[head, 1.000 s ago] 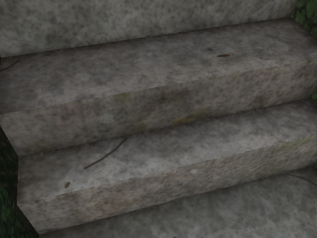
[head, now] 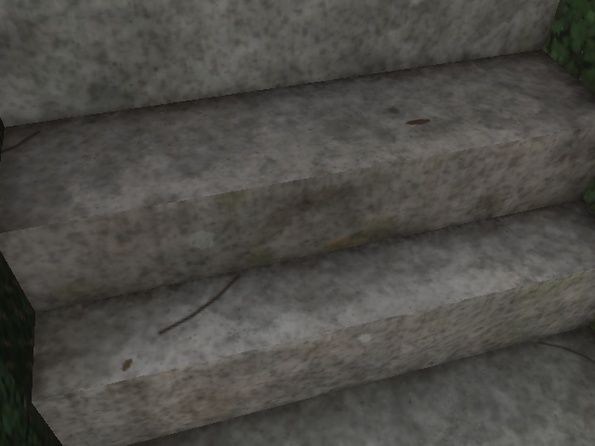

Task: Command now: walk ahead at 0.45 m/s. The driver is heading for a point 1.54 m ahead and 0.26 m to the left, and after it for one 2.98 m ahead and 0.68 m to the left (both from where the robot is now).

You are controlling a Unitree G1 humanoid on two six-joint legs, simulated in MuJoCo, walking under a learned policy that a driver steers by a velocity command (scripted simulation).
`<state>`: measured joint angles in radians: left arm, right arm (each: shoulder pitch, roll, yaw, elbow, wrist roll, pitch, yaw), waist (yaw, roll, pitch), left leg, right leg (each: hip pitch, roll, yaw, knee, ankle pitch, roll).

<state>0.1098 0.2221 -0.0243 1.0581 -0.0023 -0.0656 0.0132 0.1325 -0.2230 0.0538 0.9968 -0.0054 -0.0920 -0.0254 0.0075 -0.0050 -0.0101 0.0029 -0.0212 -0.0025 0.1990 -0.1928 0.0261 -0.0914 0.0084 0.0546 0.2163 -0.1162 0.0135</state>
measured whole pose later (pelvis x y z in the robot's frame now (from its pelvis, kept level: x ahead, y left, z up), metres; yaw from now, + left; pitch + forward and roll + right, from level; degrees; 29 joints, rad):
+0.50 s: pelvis +0.00 +0.00 +0.00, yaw +0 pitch -1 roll -1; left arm 0.13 0.25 -0.02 1.09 0.00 -0.05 0.01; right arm 0.16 -0.25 0.05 1.04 -0.01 -0.07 -0.02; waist 0.01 -0.01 0.03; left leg -0.02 -0.02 0.00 0.26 -0.22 0.02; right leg -0.10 0.01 0.05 0.26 -0.14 0.01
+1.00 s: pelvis +0.00 +0.00 +0.00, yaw +0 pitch -1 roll +0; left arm 0.12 0.24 -0.02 1.08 0.00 -0.06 0.01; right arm 0.14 -0.24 0.05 1.02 0.00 -0.08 -0.02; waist 0.01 -0.01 0.01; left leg -0.01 -0.01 0.00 0.23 -0.20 0.02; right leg -0.10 0.01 0.06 0.23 -0.12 0.01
